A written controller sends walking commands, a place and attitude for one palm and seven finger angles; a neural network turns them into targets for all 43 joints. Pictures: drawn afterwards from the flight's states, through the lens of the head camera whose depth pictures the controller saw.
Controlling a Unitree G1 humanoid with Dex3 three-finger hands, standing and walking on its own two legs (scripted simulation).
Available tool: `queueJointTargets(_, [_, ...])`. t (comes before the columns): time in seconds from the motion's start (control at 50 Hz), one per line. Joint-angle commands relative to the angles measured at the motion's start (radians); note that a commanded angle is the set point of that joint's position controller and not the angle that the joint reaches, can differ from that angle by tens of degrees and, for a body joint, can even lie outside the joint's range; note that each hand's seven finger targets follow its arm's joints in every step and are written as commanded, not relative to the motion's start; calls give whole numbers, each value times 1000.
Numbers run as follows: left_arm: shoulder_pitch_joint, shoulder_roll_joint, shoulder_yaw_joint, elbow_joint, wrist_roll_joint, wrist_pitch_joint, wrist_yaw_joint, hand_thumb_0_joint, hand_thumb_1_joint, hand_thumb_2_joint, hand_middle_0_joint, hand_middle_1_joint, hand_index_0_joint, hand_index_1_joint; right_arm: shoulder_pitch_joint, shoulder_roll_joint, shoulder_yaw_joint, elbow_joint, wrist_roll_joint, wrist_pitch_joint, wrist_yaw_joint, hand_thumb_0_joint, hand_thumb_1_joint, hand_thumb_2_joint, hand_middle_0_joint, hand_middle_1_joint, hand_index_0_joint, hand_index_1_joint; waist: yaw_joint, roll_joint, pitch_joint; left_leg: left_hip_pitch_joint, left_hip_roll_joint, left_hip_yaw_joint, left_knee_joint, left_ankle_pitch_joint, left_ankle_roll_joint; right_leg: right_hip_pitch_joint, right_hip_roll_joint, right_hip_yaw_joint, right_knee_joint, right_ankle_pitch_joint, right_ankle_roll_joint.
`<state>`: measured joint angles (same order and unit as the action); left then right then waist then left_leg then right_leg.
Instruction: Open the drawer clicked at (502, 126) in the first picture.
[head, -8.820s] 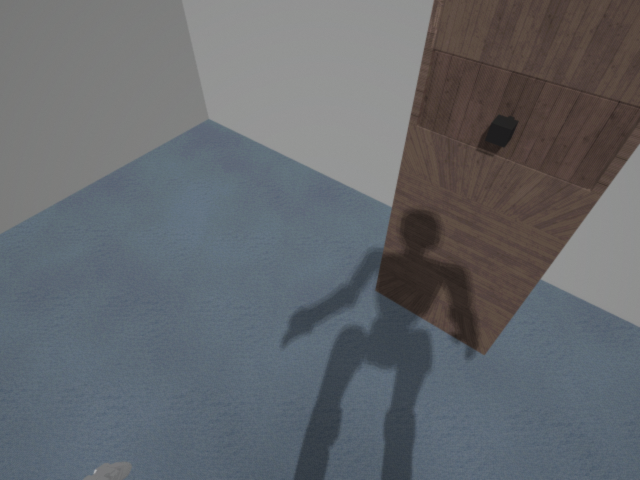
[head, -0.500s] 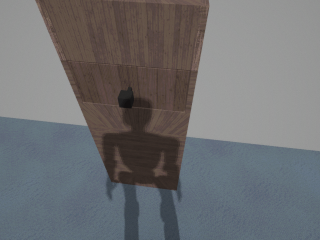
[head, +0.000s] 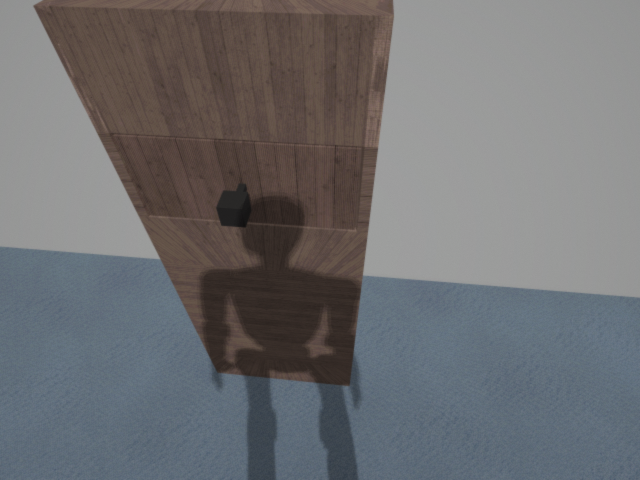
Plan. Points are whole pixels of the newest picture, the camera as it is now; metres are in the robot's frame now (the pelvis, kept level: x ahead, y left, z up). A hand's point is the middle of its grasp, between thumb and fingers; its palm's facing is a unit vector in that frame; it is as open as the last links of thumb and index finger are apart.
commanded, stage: look again from close up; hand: left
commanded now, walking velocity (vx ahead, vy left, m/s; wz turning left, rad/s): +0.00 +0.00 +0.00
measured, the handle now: (237, 200) +0.52 +0.17 +0.05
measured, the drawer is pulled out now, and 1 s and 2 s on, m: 0.00 0.00 0.00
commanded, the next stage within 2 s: raise the hand with hooked fingers in 0.02 s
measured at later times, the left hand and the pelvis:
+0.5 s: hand (172, 466) +0.15 +0.19 -0.04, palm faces -0.08 -0.30 -0.95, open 8.3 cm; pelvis -0.04 +0.00 -0.03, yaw -2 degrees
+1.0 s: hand (135, 389) +0.21 +0.23 +0.03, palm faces -0.03 -0.13 -0.99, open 11.3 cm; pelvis -0.04 +0.02 -0.01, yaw -1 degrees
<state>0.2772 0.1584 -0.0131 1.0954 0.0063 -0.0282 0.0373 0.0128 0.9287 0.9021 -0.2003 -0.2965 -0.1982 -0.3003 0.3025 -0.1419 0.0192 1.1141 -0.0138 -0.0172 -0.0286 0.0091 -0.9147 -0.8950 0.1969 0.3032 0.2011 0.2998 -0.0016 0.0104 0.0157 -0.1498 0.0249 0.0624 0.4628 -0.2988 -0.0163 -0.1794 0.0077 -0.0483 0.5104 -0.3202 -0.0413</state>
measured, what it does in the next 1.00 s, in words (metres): stands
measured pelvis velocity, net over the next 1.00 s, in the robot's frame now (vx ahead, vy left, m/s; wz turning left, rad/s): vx -0.04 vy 0.02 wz -0.02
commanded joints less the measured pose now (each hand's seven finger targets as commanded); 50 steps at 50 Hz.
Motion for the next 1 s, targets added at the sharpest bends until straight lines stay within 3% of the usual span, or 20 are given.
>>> queueJointTargets(0.0, [64,110,23,-25,1,-12,5,0,900,900,-200,-300,-200,-300,48,-86,-14,-20,-1,-18,-6,0,-900,-900,200,300,200,300,4,-15,19,-33,79,-60,-61,240,38,27,-117,108,-87,378,-14])
queueJointTargets(0.08, [60,112,25,-24,2,-10,5,0,900,900,-200,-300,-200,-300,35,-92,-16,-16,-1,-17,-8,0,-900,-900,200,300,200,300,5,-21,17,-19,81,-56,-63,252,36,34,-119,110,-94,416,-13])
queueJointTargets(0.1, [156,134,37,18,12,-22,45,0,900,900,-200,-300,-200,-300,-82,-133,-34,-85,12,-13,0,0,-900,-900,200,300,200,300,51,-103,91,-149,78,0,185,183,6,9,-199,197,-119,909,61])
queueJointTargets(0.12, [-674,481,33,-1487,180,-206,42,0,877,890,-202,-315,-202,-315,-92,-283,-33,-431,57,-170,-43,0,-900,-900,200,300,200,300,-40,213,-410,118,-31,-14,9,357,70,72,-90,242,-12,773,-21])
queueJointTargets(0.14, [-180,399,61,-1199,208,-122,110,0,853,880,-203,-330,-203,-330,-133,-204,-33,-389,29,-262,-79,0,-900,-900,200,300,200,300,40,395,-375,190,-14,-21,-31,626,82,41,-44,132,50,478,-35])
queueJointTargets(0.16, [-134,311,47,-1168,156,-54,171,0,830,870,-205,-345,-205,-345,-136,-200,-54,-335,50,-282,-83,0,-900,-900,200,300,200,300,30,361,-280,124,12,-41,-3,574,38,-70,-30,65,21,249,-20])
queueJointTargets(0.18, [139,82,-80,-978,190,42,172,0,807,860,-207,-360,-207,-360,-116,-148,-47,-342,65,-281,-82,0,-900,-900,200,300,200,300,0,185,-191,42,30,-53,-10,536,48,-113,-15,42,30,226,-1])
queueJointTargets(0.2, [-30,130,-82,-1193,237,23,178,0,783,850,-208,-375,-208,-375,-179,-189,-50,-434,56,-285,-70,0,-900,-900,200,300,200,300,3,77,-91,-27,10,-68,16,465,52,-146,-21,55,17,292,-3])
queueJointTargets(0.22, [22,221,-10,-1179,346,16,205,0,760,840,-210,-390,-210,-390,-180,-219,-64,-443,29,-268,-68,0,-900,-900,200,300,200,300,-7,-8,-162,-36,-9,-55,53,401,62,-188,-12,59,28,269,-4])
queueJointTargets(0.24, [39,221,-22,-1145,435,14,236,0,737,830,-212,-405,-212,-405,-192,-219,-65,-473,9,-247,-60,0,-900,-900,200,300,200,300,-10,-106,-103,-116,-24,-55,76,307,61,-246,-6,48,32,207,0])
queueJointTargets(0.3, [330,134,-75,-1005,675,28,283,0,667,800,-217,-450,-217,-450,-221,-216,-91,-581,-16,-162,-12,0,-900,-900,200,300,200,300,75,-242,-88,-264,-48,-37,117,193,39,-266,4,58,65,94,-5])
queueJointTargets(0.34, [406,101,-109,-1006,808,16,299,0,620,780,-220,-480,-220,-480,-256,-220,-97,-626,-27,-90,30,0,-900,-900,200,300,200,300,108,-264,-56,-341,-51,-18,127,123,26,-279,3,85,73,61,-18])
queueJointTargets(0.38, [345,170,-67,-1094,913,-12,310,0,573,760,-223,-510,-223,-510,-300,-227,-93,-673,-24,-28,65,0,-900,-900,200,300,200,300,135,-234,-119,-375,-61,-12,152,133,25,-250,-8,122,110,112,-29])
queueJointTargets(0.48, [14,357,64,-1341,1071,-25,408,0,457,710,-232,-585,-232,-585,-332,-202,-85,-753,-51,48,61,0,-900,-900,200,300,200,300,114,-11,-263,-331,-89,-11,224,48,40,-305,-5,182,138,14,-27])
queueJointTargets(0.56, [-303,424,79,-1511,1088,-75,477,0,363,670,-238,-645,-238,-645,-314,-171,-77,-740,-75,60,32,0,-900,-900,200,300,200,300,42,63,-355,-187,-84,-56,321,46,49,-422,-12,226,132,-57,-27])
queueJointTargets(0.66, [-308,370,21,-1368,1038,-82,446,0,247,620,-247,-720,-247,-720,-332,-167,-60,-713,-73,58,19,0,-900,-900,200,300,200,300,7,39,-269,-182,-77,-66,309,10,54,-428,-11,181,87,-63,-18])
queueJointTargets(0.7, [-286,354,6,-1276,1011,-18,398,0,200,600,-250,-750,-250,-750,-344,-167,-52,-705,-54,70,12,0,-900,-900,200,300,200,300,24,23,-230,-237,-68,-53,239,-10,52,-336,-8,121,73,-29,-3])
queueJointTargets(0.8, [-178,374,9,-1211,953,119,222,0,83,550,-258,-825,-258,-825,-364,-178,-34,-717,-9,101,2,0,-900,-900,200,300,200,300,88,-100,-228,-241,-53,-33,110,65,48,-119,-13,104,36,74,11])
queueJointTargets(0.88, [-145,422,54,-1321,956,85,152,0,-10,510,-265,-885,-265,-885,-353,-180,-22,-719,-17,95,8,0,-900,-900,200,300,200,300,116,-34,-222,-196,-44,-33,52,138,45,-44,-21,83,27,150,5])
queueJointTargets(0.98, [-265,486,137,-1447,959,2,195,0,-127,460,-273,-960,-273,-960,-341,-189,-33,-708,-25,83,3,0,-900,-900,200,300,200,300,109,32,-214,-128,-42,-45,24,188,47,-36,-18,85,-9,183,-3])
